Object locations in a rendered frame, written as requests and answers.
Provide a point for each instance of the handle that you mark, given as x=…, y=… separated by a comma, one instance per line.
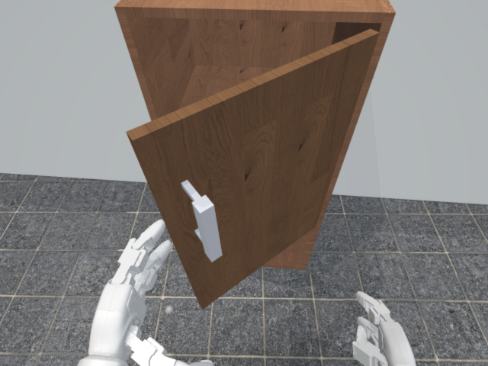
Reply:
x=207, y=231

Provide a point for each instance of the right robot hand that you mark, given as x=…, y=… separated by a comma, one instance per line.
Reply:
x=388, y=344

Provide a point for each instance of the cupboard door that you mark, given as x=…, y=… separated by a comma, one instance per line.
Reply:
x=263, y=152

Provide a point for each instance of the left robot hand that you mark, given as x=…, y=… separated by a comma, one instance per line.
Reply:
x=122, y=301

